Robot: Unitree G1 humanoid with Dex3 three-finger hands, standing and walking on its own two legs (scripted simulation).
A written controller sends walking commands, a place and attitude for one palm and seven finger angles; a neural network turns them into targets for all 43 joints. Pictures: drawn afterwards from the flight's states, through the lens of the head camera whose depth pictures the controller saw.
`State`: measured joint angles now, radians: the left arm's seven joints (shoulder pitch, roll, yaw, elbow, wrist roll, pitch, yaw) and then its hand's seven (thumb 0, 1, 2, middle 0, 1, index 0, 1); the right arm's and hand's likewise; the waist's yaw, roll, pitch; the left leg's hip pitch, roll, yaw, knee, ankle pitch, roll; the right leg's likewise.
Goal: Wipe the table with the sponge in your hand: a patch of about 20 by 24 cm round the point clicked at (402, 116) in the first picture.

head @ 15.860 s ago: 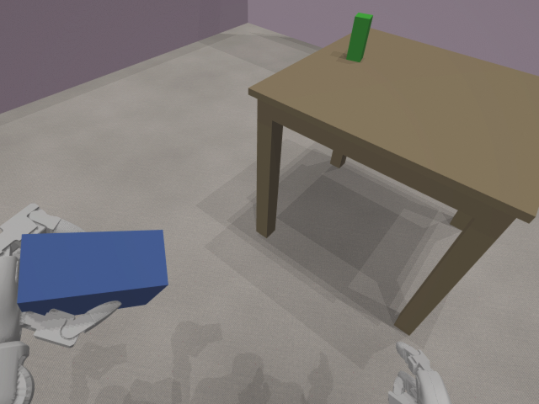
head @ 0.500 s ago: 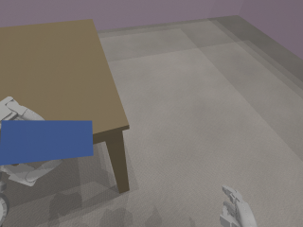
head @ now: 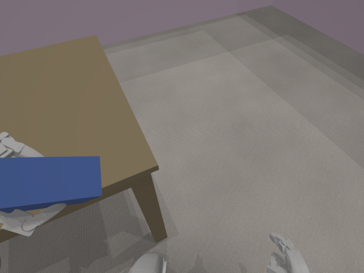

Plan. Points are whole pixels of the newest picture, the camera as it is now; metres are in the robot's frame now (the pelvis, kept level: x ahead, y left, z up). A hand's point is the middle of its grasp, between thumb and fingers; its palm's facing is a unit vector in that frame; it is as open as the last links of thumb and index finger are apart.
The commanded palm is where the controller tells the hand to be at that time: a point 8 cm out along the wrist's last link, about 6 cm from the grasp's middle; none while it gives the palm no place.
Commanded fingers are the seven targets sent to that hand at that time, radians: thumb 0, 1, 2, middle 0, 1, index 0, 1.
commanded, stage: shuffle to correct the standing spot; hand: left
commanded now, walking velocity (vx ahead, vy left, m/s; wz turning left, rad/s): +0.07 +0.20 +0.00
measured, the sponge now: (63, 183) +0.23 +0.21 +0.15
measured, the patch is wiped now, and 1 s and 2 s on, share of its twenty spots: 0.00 0.00 0.00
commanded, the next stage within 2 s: come to a stop and stand still in 0.60 s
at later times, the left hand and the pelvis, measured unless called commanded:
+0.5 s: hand out of the picture +0.22 +0.34 +0.19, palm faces +0.42 -0.80 -0.43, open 10.1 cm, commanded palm +0.16 +0.40 +0.19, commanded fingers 0.00 0.10 1.30 -1.20 -1.60 -1.20 -1.60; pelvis +0.01 +0.11 -0.01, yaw +2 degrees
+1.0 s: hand out of the picture +0.20 +0.44 +0.21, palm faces +0.42 -0.80 -0.43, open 10.1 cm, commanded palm +0.15 +0.48 +0.19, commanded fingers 0.00 0.10 1.30 -1.20 -1.60 -1.20 -1.60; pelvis +0.00 +0.20 +0.01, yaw +2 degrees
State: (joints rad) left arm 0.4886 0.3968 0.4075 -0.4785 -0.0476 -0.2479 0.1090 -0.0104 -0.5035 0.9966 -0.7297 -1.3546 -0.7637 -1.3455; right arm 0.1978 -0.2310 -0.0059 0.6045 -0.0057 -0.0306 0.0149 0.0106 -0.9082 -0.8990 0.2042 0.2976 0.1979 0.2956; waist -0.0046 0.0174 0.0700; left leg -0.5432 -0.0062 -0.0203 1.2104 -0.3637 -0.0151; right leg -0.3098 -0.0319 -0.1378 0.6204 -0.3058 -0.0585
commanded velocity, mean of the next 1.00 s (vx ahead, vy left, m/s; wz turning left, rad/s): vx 0.06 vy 0.06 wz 0.00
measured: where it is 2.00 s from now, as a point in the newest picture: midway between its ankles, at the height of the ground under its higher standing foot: outside the picture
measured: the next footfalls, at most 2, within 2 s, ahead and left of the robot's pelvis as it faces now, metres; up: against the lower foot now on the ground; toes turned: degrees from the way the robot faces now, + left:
left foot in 0.22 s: +0.10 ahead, +0.23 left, +0.00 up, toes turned +6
right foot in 0.42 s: +0.04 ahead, +0.01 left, +0.00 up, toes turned -6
